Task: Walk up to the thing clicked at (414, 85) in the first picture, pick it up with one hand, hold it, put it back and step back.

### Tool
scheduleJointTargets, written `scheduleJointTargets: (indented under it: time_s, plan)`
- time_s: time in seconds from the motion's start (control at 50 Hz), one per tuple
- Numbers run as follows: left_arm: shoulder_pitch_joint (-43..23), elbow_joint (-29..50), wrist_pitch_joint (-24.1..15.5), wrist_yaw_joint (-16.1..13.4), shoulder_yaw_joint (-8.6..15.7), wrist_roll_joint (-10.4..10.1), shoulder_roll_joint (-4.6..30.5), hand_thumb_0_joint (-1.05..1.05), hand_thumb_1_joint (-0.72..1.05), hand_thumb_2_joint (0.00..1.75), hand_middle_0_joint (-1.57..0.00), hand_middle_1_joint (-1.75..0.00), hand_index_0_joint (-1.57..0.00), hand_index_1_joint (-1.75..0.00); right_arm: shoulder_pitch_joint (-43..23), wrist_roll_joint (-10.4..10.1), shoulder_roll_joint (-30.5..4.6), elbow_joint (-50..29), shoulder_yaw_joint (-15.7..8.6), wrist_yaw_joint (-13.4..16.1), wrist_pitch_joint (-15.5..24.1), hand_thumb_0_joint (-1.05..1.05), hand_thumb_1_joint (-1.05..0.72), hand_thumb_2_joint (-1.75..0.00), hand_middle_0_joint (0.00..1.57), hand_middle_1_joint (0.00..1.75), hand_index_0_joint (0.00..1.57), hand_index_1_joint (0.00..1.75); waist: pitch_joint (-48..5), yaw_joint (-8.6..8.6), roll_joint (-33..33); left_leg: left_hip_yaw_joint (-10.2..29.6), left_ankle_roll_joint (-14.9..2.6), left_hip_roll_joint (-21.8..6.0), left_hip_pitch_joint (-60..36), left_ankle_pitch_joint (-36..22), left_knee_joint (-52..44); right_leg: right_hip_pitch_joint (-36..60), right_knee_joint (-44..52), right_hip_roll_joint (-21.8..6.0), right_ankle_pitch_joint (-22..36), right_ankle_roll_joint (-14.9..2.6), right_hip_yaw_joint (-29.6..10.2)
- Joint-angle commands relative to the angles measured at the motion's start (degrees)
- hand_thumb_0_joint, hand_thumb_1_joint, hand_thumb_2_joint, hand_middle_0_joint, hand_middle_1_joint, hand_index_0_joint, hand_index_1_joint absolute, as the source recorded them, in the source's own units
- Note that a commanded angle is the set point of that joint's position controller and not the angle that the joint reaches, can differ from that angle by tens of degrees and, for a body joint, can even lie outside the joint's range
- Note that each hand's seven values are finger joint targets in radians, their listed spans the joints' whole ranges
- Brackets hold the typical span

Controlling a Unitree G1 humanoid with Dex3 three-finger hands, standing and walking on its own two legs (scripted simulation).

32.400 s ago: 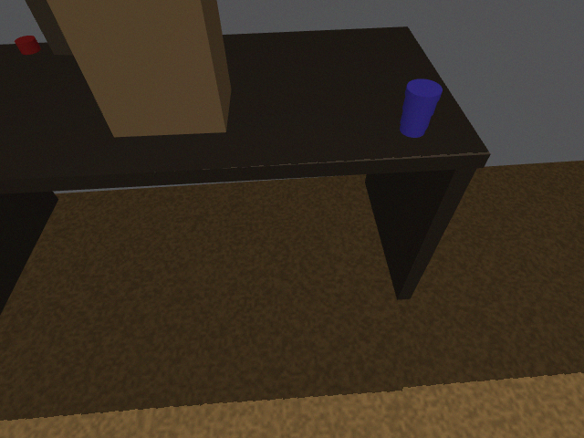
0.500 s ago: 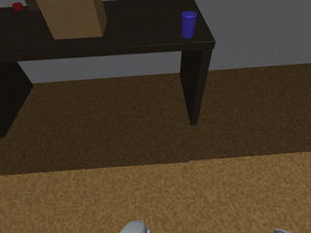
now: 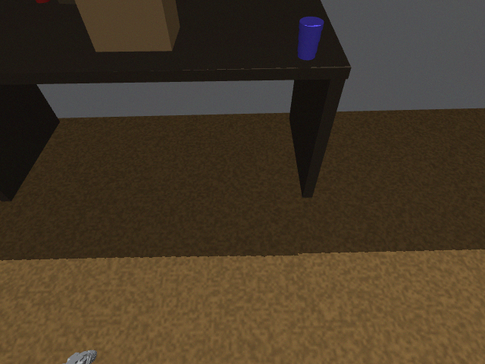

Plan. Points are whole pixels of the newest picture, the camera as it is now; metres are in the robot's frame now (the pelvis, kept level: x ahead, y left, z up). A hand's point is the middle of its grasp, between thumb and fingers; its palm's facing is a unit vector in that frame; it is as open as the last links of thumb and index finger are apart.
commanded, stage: step back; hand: right
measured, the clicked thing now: (308, 39) +1.02 -0.18 +0.03
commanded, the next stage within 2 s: stand in 0.52 s
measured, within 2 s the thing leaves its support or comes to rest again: neither
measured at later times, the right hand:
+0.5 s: hand out of the picture +0.14 -0.23 -0.14, palm faces -0.04 +0.93 -0.36, open 7.3 cm
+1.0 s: hand out of the picture +0.12 -0.24 -0.14, palm faces -0.02 +0.95 -0.32, open 7.3 cm
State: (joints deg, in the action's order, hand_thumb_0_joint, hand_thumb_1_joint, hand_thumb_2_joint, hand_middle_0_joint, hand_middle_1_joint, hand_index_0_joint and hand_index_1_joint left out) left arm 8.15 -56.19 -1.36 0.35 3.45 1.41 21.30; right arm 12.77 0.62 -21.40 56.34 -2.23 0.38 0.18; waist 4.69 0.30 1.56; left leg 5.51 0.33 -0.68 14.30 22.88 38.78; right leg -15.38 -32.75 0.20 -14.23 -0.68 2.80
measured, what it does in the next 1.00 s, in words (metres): stands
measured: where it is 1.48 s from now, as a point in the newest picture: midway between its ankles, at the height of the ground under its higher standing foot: outside the picture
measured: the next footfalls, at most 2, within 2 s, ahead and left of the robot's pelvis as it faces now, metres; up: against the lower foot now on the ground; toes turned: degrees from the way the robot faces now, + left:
none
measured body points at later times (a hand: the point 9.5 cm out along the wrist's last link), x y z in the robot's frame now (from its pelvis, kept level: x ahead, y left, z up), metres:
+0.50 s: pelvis +0.04 +0.02 +0.01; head +0.07 +0.03 +0.46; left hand +0.14 +0.33 -0.12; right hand +0.15 -0.28 -0.11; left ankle +0.02 +0.14 -0.73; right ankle +0.03 -0.12 -0.73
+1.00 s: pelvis +0.02 +0.01 +0.02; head +0.04 +0.00 +0.47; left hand +0.10 +0.31 -0.11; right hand +0.12 -0.29 -0.11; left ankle +0.02 +0.14 -0.73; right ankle +0.03 -0.12 -0.73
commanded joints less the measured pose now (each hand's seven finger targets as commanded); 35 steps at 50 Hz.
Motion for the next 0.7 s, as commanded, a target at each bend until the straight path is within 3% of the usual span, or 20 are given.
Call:
scheduleJointTargets:
  time_s: [0.0, 0.04, 0.08, 0.1, 0.12, 0.14, 0.16, 0.18, 0.2, 0.22, 0.26, 0.3, 0.36, 0.44, 0.48, 0.5, 0.6, 0.68]
  plan:
    - [-6.81, 5.04, -1.05, -0.79, 3.52, 0.66, 16.7, 0.0, 0.9, 0.9, -0.2, -0.3, -0.2, -0.3, 1.98, 0.53, -11.44, -2.04, -2.85, 0.93, 0.5, 0.0, -0.9, -0.9, 0.2, 0.3, 0.2, 0.3, -1.24, 0.0, -7.55, -1.26, -0.4, -1.17, 4.54, 10.12, 8.83, -3.95, 18.09, -21.37, -17.59, -12.33, -25.5]
    - [-5.38, 4.44, -1.32, -0.91, 2.82, 0.59, 14.33, 0.0, 0.9, 0.9, -0.2, -0.3, -0.2, -0.3, 0.45, 0.4, -10.27, -1.26, -2.4, 0.49, 0.87, 0.0, -0.9, -0.9, 0.2, 0.3, 0.2, 0.3, -0.92, -1.2, -8.73, -0.51, -1.19, -0.37, 7.33, 6.3, 4.61, 0.99, 15.44, -16.15, -7.17, -8.88, -18.31]
    - [-4.45, 3.29, -1.45, -0.79, 2.62, 0.49, 14.2, 0.0, 0.9, 0.9, -0.2, -0.3, -0.2, -0.3, 0.24, 0.54, -9.44, -0.7, -2.03, 0.43, 1.43, 0.0, -0.9, -0.9, 0.2, 0.3, 0.2, 0.3, -3.2, -1.38, -10.66, -2.83, -0.67, -0.72, 5.09, 2.39, -0.97, 3.59, 11.63, -14.97, 5.81, -7.88, -14.64]
    - [-5.73, 3.27, -1.23, -0.68, 2.5, 0.13, 14.39, 0.0, 0.9, 0.9, -0.2, -0.3, -0.2, -0.3, 0.93, 0.74, -8.83, -0.06, -1.93, 0.52, 1.79, 0.0, -0.9, -0.9, 0.2, 0.3, 0.2, 0.3, -4.32, -0.45, -11.04, -4.79, -0.52, -0.37, 1.14, -1.01, -6.39, 2.67, 9.06, -14.1, 11.21, -7.3, -12.02]
    - [-6.45, 3.47, -0.84, -0.56, 2.37, -0.23, 13.96, 0.0, 0.9, 0.9, -0.2, -0.3, -0.2, -0.3, 2.29, 0.89, -8.56, 0.75, -2.01, 0.72, 2.2, 0.0, -0.9, -0.9, 0.2, 0.3, 0.2, 0.3, -5.68, 0.83, -10.33, -5.52, -0.35, 0.15, -2.77, -8.98, -14.64, 2.92, 5.72, -12.93, 17.73, -5.93, -9.49]
    - [-6.65, 3.68, -0.6, -0.6, 1.85, -0.69, 12.4, 0.0, 0.9, 0.9, -0.2, -0.3, -0.2, -0.3, 2.79, 1.04, -9.42, 1.43, -2.53, 0.98, 2.49, 0.0, -0.9, -0.9, 0.2, 0.3, 0.2, 0.3, -7.6, 0.95, -8.07, -3.31, -0.84, -1.05, -5.94, -17.89, -15.91, 3.67, 2.07, -11.16, 22.61, -3.69, -7.3]
    - [-6.85, 4.01, -0.46, -0.69, 1.35, -1.15, 11.0, 0.0, 0.9, 0.9, -0.2, -0.3, -0.2, -0.3, 2.26, 1.39, -11.07, 1.51, -3.08, 1.23, 2.6, 0.0, -0.9, -0.9, 0.2, 0.3, 0.2, 0.3, -8.74, 0.43, -3.86, 1.59, -2.02, -5.03, -7.36, -27.59, -15.83, 2.31, -1.41, -8.38, 19.68, -1.77, -4.94]
    - [-6.2, 4.05, -0.17, -0.77, 1.04, -1.63, 9.8, 0.0, 0.9, 0.9, -0.2, -0.3, -0.2, -0.3, -1.02, 1.46, -12.84, 0.68, -3.18, 1.31, 2.77, 0.0, -0.9, -0.9, 0.2, 0.3, 0.2, 0.3, -9.08, -1.03, -0.59, 6.35, -4.2, -9.46, -6.23, -29.55, -16.34, 1.75, -1.67, -5.18, 12.41, -0.44, -3.06]
    - [-5.43, 2.6, 0.23, -0.7, 1.17, -1.8, 10.6, 0.0, 0.9, 0.9, -0.2, -0.3, -0.2, -0.3, -5.82, 0.91, -14.68, 0.01, -3.15, 1.05, 2.53, 0.0, -0.9, -0.9, 0.2, 0.3, 0.2, 0.3, -7.34, -2.42, 0.88, 6.87, -7.04, -10.67, -1.11, -24.35, -14.98, 4.05, 0.54, -3.13, 1.2, 0.0, -2.64]
    - [-4.69, 1.55, -0.07, -0.99, 1.16, -1.34, 10.79, 0.0, 0.9, 0.9, -0.2, -0.3, -0.2, -0.3, -8.25, 0.79, -13.74, -0.2, -2.78, 0.79, 2.22, 0.0, -0.9, -0.9, 0.2, 0.3, 0.2, 0.3, -6.54, -2.79, 1.35, 5.87, -6.69, -10.66, 0.97, -23.31, -13.82, 7.11, 3.72, -4.21, 1.23, -0.44, -3.08]
    - [-5.83, 1.34, -0.63, -0.92, 1.24, -0.89, 11.59, 0.0, 0.9, 0.9, -0.2, -0.3, -0.2, -0.3, -7.82, 0.71, -11.51, 0.43, -1.93, 0.78, 2.17, 0.0, -0.9, -0.9, 0.2, 0.3, 0.2, 0.3, -8.46, -2.11, 0.39, 0.64, -3.16, -6.55, 0.43, -27.16, -12.19, 11.31, 5.39, -7.04, 12.1, -1.61, -5.19]
    - [-5.38, 0.91, -0.71, -1.06, 1.32, -1.2, 12.45, 0.0, 0.9, 0.9, -0.2, -0.3, -0.2, -0.3, -6.24, 0.52, -11.01, 1.34, -1.96, 1.06, 2.16, 0.0, -0.9, -0.9, 0.2, 0.3, 0.2, 0.3, -10.96, -1.22, 0.79, -0.99, -1.98, -5.0, -3.11, -31.74, -11.05, 11.08, 3.67, -8.18, 19.46, -2.39, -5.45]
    - [-6.53, 0.56, -0.25, -1.18, 0.73, -1.31, 11.4, 0.0, 0.9, 0.9, -0.2, -0.3, -0.2, -0.3, -7.88, 0.46, -11.3, 2.12, -2.08, 1.05, 1.96, 0.0, -0.9, -0.9, 0.2, 0.3, 0.2, 0.3, -10.86, -1.28, 2.47, -0.25, -2.49, -6.14, -5.37, -35.86, -12.39, 9.77, 4.27, -7.33, 17.91, -1.73, -3.61]
    - [-7.33, -0.7, 0.05, -1.13, 0.54, -1.08, 11.45, 0.0, 0.9, 0.9, -0.2, -0.3, -0.2, -0.3, -10.03, 0.4, -10.69, 2.54, -1.94, 1.03, 1.6, 0.0, -0.9, -0.9, 0.2, 0.3, 0.2, 0.3, -9.51, -1.35, 0.46, 0.28, -2.68, -6.62, -4.75, -31.12, -14.69, 9.95, 6.03, -7.08, 14.87, -1.21, -3.5]
    - [-7.45, -1.1, -0.02, -1.1, 0.61, -0.89, 11.55, 0.0, 0.9, 0.9, -0.2, -0.3, -0.2, -0.3, -10.86, 0.41, -10.72, 2.83, -1.94, 0.97, 1.55, 0.0, -0.9, -0.9, 0.2, 0.3, 0.2, 0.3, -9.9, -1.3, -0.58, -0.02, -2.54, -6.36, -4.67, -31.03, -14.72, 11.16, 6.95, -7.44, 16.21, -1.12, -3.59]
    - [-5.66, -2.78, -0.02, -0.9, -0.57, -1.51, 9.36, 0.0, 0.9, 0.9, -0.2, -0.3, -0.2, -0.3, -10.48, -0.22, -10.52, 2.54, -1.27, 0.62, 1.7, 0.0, -0.9, -0.9, 0.2, 0.3, 0.2, 0.3, -10.06, -1.04, -0.62, 1.23, -2.17, -7.01, -7.21, -28.93, -17.32, 10.67, 9.0, -7.51, 16.32, -1.02, -4.72]
    - [-6.5, -3.87, -0.53, -0.83, -0.89, -1.22, 10.13, 0.0, 0.9, 0.9, -0.2, -0.3, -0.2, -0.3, -11.87, -0.14, -10.73, 3.26, -1.12, 0.14, 1.96, 0.0, -0.9, -0.9, 0.2, 0.3, 0.2, 0.3, -8.93, -0.9, -0.69, 0.56, -1.57, -7.08, -9.2, -30.39, -19.62, 11.89, 11.83, -7.97, 17.52, -0.46, -4.78]
    - [-6.45, -4.58, -0.84, -0.8, -1.04, -1.04, 10.61, 0.0, 0.9, 0.9, -0.2, -0.3, -0.2, -0.3, -11.79, -0.23, -10.43, 3.53, -0.99, -0.1, 1.85, 0.0, -0.9, -0.9, 0.2, 0.3, 0.2, 0.3, -7.74, -0.41, -1.81, -0.02, -1.42, -6.88, -9.34, -27.29, -21.45, 11.98, 14.22, -8.09, 16.17, -0.01, -4.97]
